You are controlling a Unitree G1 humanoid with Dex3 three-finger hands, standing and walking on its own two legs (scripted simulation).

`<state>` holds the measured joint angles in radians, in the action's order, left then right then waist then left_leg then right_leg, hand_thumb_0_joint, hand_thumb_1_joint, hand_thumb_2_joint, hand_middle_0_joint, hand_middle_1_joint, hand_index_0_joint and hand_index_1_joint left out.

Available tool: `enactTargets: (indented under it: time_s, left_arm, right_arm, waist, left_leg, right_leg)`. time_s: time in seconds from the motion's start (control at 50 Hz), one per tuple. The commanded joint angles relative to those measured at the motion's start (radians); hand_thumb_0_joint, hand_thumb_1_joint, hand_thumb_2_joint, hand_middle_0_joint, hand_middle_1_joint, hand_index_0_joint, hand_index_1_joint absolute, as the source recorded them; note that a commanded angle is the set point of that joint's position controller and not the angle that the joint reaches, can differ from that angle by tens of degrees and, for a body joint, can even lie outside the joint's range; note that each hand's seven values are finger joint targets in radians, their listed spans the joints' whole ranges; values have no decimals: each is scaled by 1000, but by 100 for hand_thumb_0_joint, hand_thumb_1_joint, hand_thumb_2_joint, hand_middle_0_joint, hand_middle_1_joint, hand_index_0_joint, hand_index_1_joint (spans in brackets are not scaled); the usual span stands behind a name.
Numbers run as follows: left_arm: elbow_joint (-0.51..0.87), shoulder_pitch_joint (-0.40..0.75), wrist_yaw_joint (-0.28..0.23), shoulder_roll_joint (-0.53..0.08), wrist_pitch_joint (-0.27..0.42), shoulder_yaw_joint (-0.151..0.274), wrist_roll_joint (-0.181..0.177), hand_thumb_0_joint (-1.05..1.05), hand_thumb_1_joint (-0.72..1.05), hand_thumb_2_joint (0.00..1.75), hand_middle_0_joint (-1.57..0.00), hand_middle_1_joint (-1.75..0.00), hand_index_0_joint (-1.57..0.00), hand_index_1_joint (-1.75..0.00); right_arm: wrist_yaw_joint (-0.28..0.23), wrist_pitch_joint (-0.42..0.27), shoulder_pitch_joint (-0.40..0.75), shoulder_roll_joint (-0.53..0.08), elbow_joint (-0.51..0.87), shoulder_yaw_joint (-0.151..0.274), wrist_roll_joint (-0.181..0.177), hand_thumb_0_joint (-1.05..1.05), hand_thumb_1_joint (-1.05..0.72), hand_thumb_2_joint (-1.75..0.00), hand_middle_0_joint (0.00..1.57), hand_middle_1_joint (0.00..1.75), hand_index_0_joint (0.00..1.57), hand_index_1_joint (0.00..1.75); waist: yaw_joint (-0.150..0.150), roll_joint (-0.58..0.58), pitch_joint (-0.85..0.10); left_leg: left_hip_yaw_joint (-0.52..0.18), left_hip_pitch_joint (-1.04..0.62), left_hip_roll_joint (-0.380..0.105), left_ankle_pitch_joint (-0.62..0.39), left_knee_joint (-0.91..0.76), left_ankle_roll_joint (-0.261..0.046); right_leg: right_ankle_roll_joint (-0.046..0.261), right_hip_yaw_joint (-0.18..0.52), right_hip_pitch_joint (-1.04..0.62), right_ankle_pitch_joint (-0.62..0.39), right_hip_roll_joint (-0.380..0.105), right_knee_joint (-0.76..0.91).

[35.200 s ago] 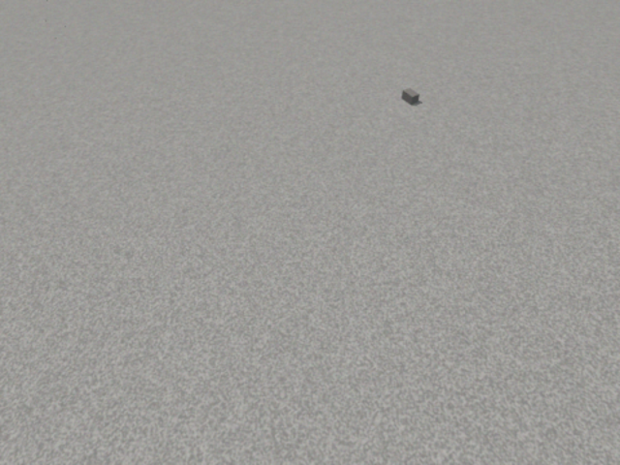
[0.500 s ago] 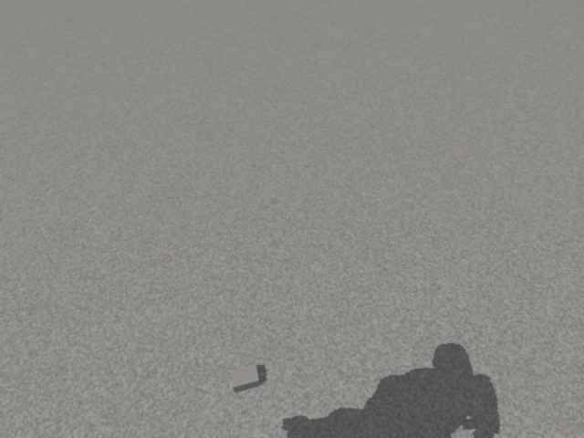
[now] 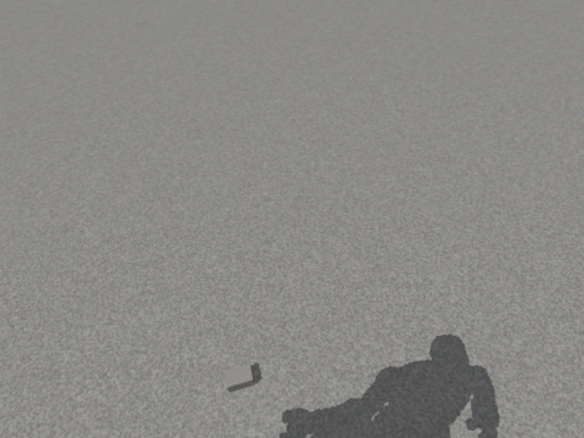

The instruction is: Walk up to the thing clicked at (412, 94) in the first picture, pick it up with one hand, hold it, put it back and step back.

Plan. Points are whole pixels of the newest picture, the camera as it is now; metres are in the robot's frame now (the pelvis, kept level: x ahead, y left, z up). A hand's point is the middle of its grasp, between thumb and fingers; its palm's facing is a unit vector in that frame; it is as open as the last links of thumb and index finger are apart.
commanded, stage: stand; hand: left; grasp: from above
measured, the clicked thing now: (239, 378) +0.44 +0.24 -0.75
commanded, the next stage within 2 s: step back in 1.22 s
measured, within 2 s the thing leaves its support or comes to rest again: neither
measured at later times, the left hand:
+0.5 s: hand out of the picture +0.08 +0.23 -0.16, palm faces +0.00 -0.95 -0.32, open 7.4 cm
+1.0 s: hand out of the picture +0.10 +0.24 -0.15, palm faces +0.00 -0.94 -0.35, open 7.4 cm
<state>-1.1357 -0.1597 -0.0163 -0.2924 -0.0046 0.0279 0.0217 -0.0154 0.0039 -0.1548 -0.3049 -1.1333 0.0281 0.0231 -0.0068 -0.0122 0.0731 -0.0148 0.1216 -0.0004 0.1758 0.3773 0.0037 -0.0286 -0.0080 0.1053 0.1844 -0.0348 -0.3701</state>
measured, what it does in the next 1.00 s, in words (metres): stands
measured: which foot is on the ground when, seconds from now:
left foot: down 0.00-1.00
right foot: down 0.00-1.00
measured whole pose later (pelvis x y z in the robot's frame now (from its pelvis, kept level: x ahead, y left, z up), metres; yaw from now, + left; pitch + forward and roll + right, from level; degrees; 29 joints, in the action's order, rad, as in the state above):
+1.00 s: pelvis +0.02 -0.01 +0.00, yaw -1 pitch -3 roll +0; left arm -1.13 -0.11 -0.01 -0.32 0.00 0.02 0.01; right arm -0.01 0.00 -0.11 -0.33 -1.15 0.02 0.02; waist 0.00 -0.02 0.06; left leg -0.01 0.09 -0.02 0.18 0.33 0.02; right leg -0.01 0.00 0.09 0.19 -0.02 -0.34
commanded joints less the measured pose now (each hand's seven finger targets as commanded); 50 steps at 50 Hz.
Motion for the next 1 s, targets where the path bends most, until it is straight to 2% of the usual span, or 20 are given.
enactTargets:
  time_s: [0.0,0.06,0.08,0.1,0.12,0.14,0.16,0.22,0.32,0.34,0.36,0.38,0.4,0.5,0.52,0.6,0.68,0.78,0.92,0.98]
  left_arm:
    - [45,27,-11,-194,21,34,-1,0,90,90,-20,-30,-20,-30]
    - [37,25,-10,-171,19,26,-3,0,90,90,-20,-30,-20,-30]
    - [44,35,-10,-192,20,32,-4,0,90,90,-20,-30,-20,-30]
    - [41,41,-10,-182,20,29,-4,0,90,90,-20,-30,-20,-30]
    - [41,32,-9,-187,21,29,-3,0,90,90,-20,-30,-20,-30]
    - [43,49,-9,-193,21,31,-4,0,90,90,-20,-30,-20,-30]
    - [46,47,-8,-200,22,35,-4,0,90,90,-20,-30,-20,-30]
    - [49,55,-9,-200,27,34,-4,0,90,90,-20,-30,-20,-30]
    - [39,54,-8,-181,24,27,-7,0,90,90,-20,-30,-20,-30]
    - [36,46,-7,-173,23,24,-7,0,90,90,-20,-30,-20,-30]
    - [42,61,-8,-198,25,30,-6,0,90,90,-20,-30,-20,-30]
    - [41,61,-8,-192,25,29,-5,0,90,90,-20,-30,-20,-30]
    - [47,62,-8,-204,28,32,-5,0,90,90,-20,-30,-20,-30]
    - [39,65,-7,-201,24,29,-6,0,90,90,-20,-30,-20,-30]
    - [45,66,-6,-212,26,33,-5,0,90,90,-20,-30,-20,-30]
    - [48,73,-6,-214,29,34,-8,0,90,90,-20,-30,-20,-30]
    - [42,69,-3,-216,28,32,-6,0,90,90,-20,-30,-20,-30]
    - [58,85,-2,-224,31,33,-8,0,90,90,-20,-30,-20,-30]
    - [63,93,-3,-236,32,32,-10,0,90,90,-20,-30,-20,-30]
    - [57,91,-3,-239,30,30,-10,0,90,90,-20,-30,-20,-30]
  right_arm:
    - [-8,-25,32,-191,59,25,-4,0,-90,-90,20,30,20,30]
    - [-6,-25,37,-172,52,17,-6,0,-90,-90,20,30,20,30]
    - [-7,-27,30,-188,52,21,-4,0,-90,-90,20,30,20,30]
    - [-7,-27,37,-172,50,17,-6,0,-90,-90,20,30,20,30]
    - [-7,-28,44,-192,52,21,-5,0,-90,-90,20,30,20,30]
    - [-6,-28,35,-178,49,17,-5,0,-90,-90,20,30,20,30]
    - [-8,-30,36,-199,48,22,-3,0,-90,-90,20,30,20,30]
    - [-8,-34,50,-199,54,22,-4,0,-90,-90,20,30,20,30]
    - [-8,-31,50,-177,40,17,-6,0,-90,-90,20,30,20,30]
    - [-7,-29,55,-182,39,16,-8,0,-90,-90,20,30,20,30]
    - [-7,-30,48,-184,40,17,-5,0,-90,-90,20,30,20,30]
    - [-6,-29,54,-189,41,18,-6,0,-90,-90,20,30,20,30]
    - [-7,-31,56,-203,46,22,-5,0,-90,-90,20,30,20,30]
    - [-6,-28,62,-191,38,18,-7,0,-90,-90,20,30,20,30]
    - [-7,-31,66,-208,44,23,-5,0,-90,-90,20,30,20,30]
    - [-7,-38,65,-206,44,20,-6,0,-90,-90,20,30,20,30]
    - [-5,-33,69,-207,44,19,-9,0,-90,-90,20,30,20,30]
    - [-6,-37,74,-221,47,21,-8,0,-90,-90,20,30,20,30]
    - [-3,-34,82,-225,50,20,-7,0,-90,-90,20,30,20,30]
    - [-1,-32,79,-220,46,18,-9,0,-90,-90,20,30,20,30]
  waist:
    - [1,15,-26]
    - [1,11,-27]
    - [3,5,-39]
    - [3,17,-39]
    - [-1,12,-26]
    - [6,16,-33]
    - [3,6,-47]
    - [4,13,-66]
    - [5,21,-76]
    - [2,14,-59]
    - [8,28,-55]
    - [6,19,-62]
    - [6,9,-80]
    - [5,13,-54]
    - [4,3,-68]
    - [5,8,-94]
    - [7,30,-54]
    - [7,5,-109]
    - [6,20,-95]
    - [8,27,-65]
  left_leg:
    - [-92,34,-100,14,-99,-29]
    - [-88,26,-100,2,-99,-27]
    - [-86,21,-102,-12,-100,-26]
    - [-84,23,-102,-37,-100,-24]
    - [-86,16,-103,-28,-98,-24]
    - [-83,29,-102,-14,-105,-25]
    - [-82,9,-105,-31,-99,-25]
    - [-78,-9,-112,-121,-84,-26]
    - [-72,-37,-113,-133,-87,-23]
    - [-72,-16,-110,-103,-91,-23]
    - [-72,-11,-110,-99,-97,-19]
    - [-70,-9,-110,-96,-95,-21]
    - [-68,-31,-113,-136,-85,-22]
    - [-71,-11,-113,-77,-104,-18]
    - [-68,-25,-115,-93,-98,-19]
    - [-67,-43,-123,-182,-86,-18]
    - [-71,-26,-117,-102,-102,-14]
    - [-65,-57,-127,-189,-82,-17]
    - [-63,-42,-126,-170,-87,-19]
    - [-67,-28,-124,-131,-100,-13]
  right_leg:
    - [38,84,21,11,-81,88]
    - [39,77,24,8,-75,87]
    - [40,83,12,-17,-81,85]
    - [41,79,11,-19,-78,82]
    - [37,80,28,-18,-78,91]
    - [39,81,13,-14,-79,85]
    - [39,87,10,-45,-84,85]
    - [36,79,2,-95,-85,80]
    - [38,76,5,-105,-80,81]
    - [35,72,11,-85,-77,89]
    - [37,79,5,-82,-83,88]
    - [36,76,3,-81,-81,90]
    - [36,83,-7,-129,-88,83]
    - [40,78,12,-65,-80,91]
    - [40,83,11,-89,-84,90]
    - [42,81,-14,-159,-89,70]
    - [37,80,22,-76,-82,92]
    - [44,83,-13,-170,-90,73]
    - [40,82,-16,-169,-91,82]
    - [43,84,-1,-123,-89,94]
